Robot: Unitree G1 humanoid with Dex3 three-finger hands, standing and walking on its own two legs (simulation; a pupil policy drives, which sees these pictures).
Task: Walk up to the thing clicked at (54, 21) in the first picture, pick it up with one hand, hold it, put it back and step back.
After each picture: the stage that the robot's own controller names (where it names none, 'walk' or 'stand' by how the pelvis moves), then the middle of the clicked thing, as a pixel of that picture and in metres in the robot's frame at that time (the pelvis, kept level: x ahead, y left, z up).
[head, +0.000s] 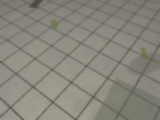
stand; (53, 24) +1.73 +0.36 -0.72
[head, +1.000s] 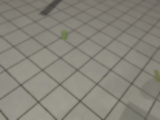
walk; (64, 35) +1.60 +0.15 -0.69
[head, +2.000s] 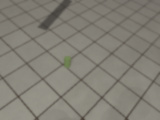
walk; (67, 62) +1.02 +0.09 -0.70
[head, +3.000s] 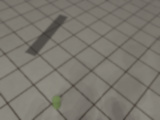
walk; (56, 102) +0.60 +0.15 -0.71
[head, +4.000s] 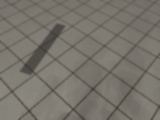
stand; out of the picture +0.36 +0.19 -0.70
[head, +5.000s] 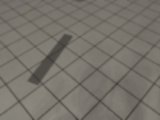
stand; out of the picture +0.32 +0.18 -0.72
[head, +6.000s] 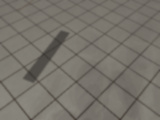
stand; out of the picture +0.31 +0.18 -0.73
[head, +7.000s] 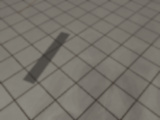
stand; out of the picture +0.31 +0.19 -0.73
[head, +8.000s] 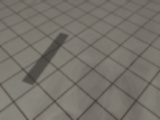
stand; out of the picture +0.30 +0.19 -0.73
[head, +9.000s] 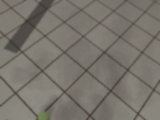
go down; (44, 118) +0.33 +0.19 -0.63
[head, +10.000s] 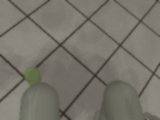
go down; (33, 77) +0.39 +0.20 -0.31
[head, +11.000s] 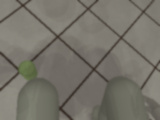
close in; (28, 71) +0.39 +0.20 -0.29
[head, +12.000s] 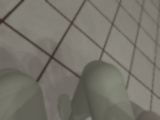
close; out of the picture +0.39 +0.23 -0.22
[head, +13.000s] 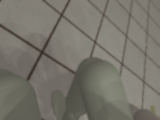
close; out of the picture +0.39 +0.25 -0.21
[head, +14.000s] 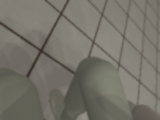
lift; out of the picture +0.38 +0.25 -0.22
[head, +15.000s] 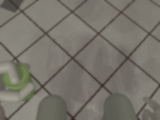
lift; (20, 83) +0.32 +0.20 -0.02
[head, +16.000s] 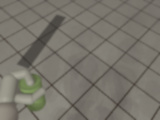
hold; (33, 93) +0.31 +0.17 -0.01
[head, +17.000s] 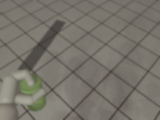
hold; (33, 93) +0.31 +0.17 +0.00
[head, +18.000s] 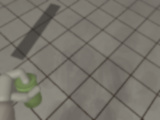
crouch; (29, 91) +0.33 +0.18 -0.05
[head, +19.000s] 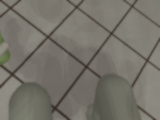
lower; out of the picture +0.45 +0.24 -0.09
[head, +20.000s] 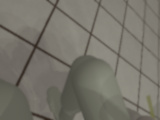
lower; out of the picture +0.42 +0.28 -0.22
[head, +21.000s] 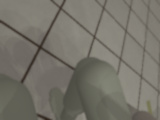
lower; out of the picture +0.41 +0.28 -0.23
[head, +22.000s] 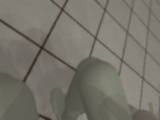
lower; out of the picture +0.40 +0.27 -0.23
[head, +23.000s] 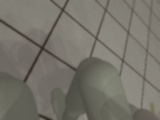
lower; out of the picture +0.40 +0.27 -0.22
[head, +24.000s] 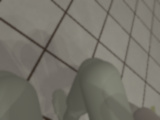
open; out of the picture +0.39 +0.25 -0.23
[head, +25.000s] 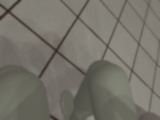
stand; out of the picture +0.39 +0.24 -0.23
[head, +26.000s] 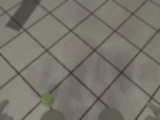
stand; (47, 100) +0.37 +0.19 -0.52
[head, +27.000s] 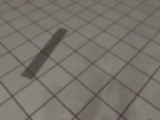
stand; out of the picture +0.33 +0.18 -0.66
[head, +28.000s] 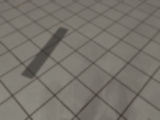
stand; out of the picture +0.33 +0.18 -0.67
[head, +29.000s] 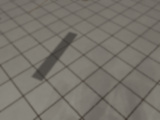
stand; out of the picture +0.35 +0.17 -0.72
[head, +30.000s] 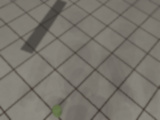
walk; (57, 111) +0.40 +0.14 -0.71
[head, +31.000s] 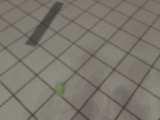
walk; (59, 90) +0.62 +0.22 -0.70
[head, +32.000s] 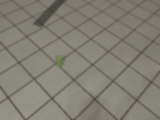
stand; (59, 61) +0.96 +0.18 -0.70
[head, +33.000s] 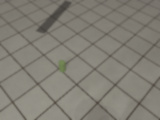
stand; (62, 66) +0.97 +0.19 -0.71
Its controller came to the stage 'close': yes
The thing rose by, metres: 0.71
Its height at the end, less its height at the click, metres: +0.00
